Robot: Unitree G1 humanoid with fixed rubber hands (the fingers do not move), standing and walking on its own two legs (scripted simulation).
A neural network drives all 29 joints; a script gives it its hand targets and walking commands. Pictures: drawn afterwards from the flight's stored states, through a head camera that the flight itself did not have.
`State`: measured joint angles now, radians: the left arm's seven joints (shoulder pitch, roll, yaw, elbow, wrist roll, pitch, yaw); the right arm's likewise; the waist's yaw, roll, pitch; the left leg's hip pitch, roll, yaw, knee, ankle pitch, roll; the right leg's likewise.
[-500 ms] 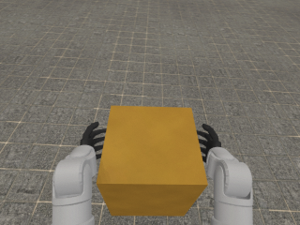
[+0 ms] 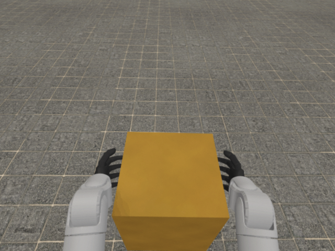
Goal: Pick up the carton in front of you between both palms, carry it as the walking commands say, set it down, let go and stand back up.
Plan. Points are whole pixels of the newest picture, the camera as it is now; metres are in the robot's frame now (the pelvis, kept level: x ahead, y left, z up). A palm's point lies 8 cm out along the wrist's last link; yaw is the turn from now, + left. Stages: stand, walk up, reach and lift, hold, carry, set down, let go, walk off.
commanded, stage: carry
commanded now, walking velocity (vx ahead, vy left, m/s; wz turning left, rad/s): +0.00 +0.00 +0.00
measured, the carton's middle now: (168, 194) +0.27 +0.00 -0.02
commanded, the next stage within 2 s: hold in 1.12 s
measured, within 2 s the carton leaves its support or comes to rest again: neither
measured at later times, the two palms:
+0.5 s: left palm (104, 190) +0.25 +0.15 +0.04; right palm (236, 192) +0.25 -0.15 +0.04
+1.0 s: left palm (105, 198) +0.23 +0.14 +0.04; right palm (240, 199) +0.23 -0.16 +0.04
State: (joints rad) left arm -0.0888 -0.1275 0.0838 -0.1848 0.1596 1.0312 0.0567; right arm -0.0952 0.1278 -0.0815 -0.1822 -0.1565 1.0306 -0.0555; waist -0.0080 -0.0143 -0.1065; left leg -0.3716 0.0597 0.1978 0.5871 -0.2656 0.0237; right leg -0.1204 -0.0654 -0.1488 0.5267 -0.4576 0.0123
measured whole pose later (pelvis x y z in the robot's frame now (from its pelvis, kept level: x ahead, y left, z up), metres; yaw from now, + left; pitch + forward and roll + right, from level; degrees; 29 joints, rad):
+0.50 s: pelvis -0.05 +0.00 +0.00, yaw +0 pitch +2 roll +0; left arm -0.22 -0.14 0.18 0.18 0.24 0.69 0.02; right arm -0.22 0.14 -0.18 0.18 -0.24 0.69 -0.02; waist 0.00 -0.01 -0.07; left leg -0.38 0.08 0.19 0.52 -0.16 0.03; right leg -0.17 -0.05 -0.16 0.53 -0.39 -0.01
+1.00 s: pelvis -0.06 -0.01 +0.00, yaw +0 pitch +1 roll +0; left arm -0.19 -0.14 0.16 0.14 0.23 0.74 0.03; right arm -0.19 0.14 -0.16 0.15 -0.23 0.73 -0.02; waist 0.00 -0.01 -0.08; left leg -0.39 0.09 0.18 0.52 -0.14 0.02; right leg -0.18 -0.04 -0.16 0.55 -0.39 -0.02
